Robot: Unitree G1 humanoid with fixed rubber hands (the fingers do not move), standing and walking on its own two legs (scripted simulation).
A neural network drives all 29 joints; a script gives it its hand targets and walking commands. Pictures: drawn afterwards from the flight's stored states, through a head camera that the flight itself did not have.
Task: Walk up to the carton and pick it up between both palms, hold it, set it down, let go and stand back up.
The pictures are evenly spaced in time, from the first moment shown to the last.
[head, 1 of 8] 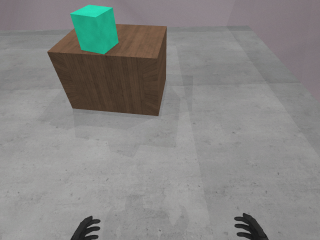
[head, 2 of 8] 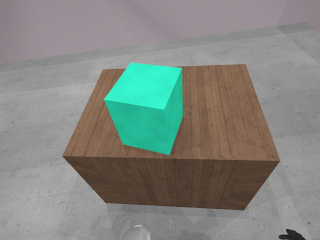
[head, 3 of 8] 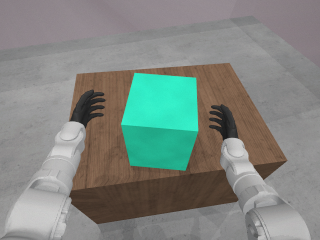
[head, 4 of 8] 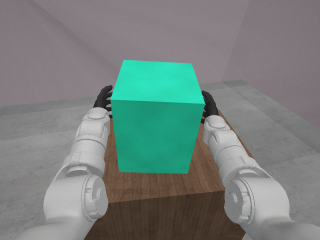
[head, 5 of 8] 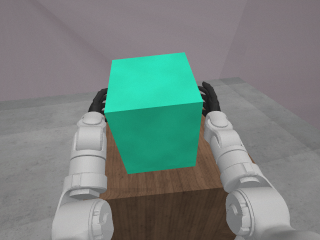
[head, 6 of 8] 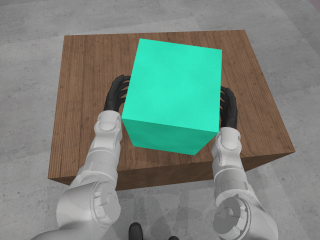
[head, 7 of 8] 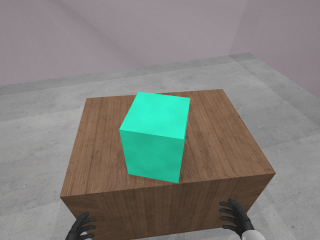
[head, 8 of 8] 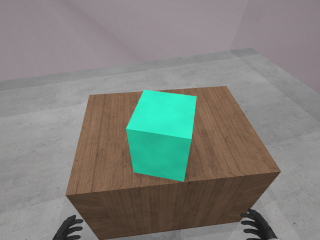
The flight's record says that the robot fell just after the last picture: no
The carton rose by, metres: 0.27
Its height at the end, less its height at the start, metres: +0.00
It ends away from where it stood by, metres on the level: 0.01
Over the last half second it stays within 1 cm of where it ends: yes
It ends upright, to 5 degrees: yes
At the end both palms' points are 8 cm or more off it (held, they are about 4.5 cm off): yes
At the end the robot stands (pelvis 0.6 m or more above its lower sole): yes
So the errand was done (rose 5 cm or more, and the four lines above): yes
